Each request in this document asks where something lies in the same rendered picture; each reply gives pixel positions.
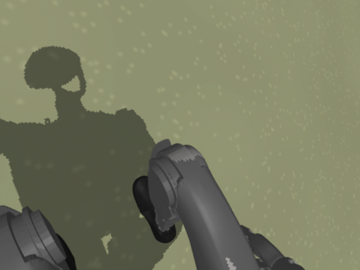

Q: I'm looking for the right robot arm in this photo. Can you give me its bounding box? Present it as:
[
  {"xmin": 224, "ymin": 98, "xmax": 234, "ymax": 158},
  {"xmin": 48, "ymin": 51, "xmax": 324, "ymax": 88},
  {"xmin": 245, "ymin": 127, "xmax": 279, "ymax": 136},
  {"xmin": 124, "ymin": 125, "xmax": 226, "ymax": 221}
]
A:
[{"xmin": 271, "ymin": 257, "xmax": 305, "ymax": 270}]

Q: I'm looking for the left robot foot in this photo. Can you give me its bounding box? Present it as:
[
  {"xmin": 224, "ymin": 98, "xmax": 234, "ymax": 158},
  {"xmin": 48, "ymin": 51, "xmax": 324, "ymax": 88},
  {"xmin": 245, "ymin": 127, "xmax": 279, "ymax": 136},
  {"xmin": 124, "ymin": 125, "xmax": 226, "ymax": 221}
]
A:
[{"xmin": 56, "ymin": 234, "xmax": 77, "ymax": 270}]

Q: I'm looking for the right robot hand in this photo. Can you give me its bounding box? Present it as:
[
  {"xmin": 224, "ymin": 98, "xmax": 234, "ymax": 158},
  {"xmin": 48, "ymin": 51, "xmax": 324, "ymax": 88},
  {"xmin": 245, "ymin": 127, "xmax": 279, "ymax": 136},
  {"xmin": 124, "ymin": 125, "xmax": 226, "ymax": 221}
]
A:
[{"xmin": 240, "ymin": 225, "xmax": 284, "ymax": 270}]

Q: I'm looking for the right robot foot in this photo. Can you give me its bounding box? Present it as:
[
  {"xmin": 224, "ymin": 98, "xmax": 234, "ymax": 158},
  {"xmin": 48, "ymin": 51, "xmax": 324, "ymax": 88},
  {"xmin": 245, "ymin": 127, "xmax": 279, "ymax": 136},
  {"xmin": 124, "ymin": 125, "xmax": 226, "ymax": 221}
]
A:
[{"xmin": 133, "ymin": 175, "xmax": 176, "ymax": 243}]

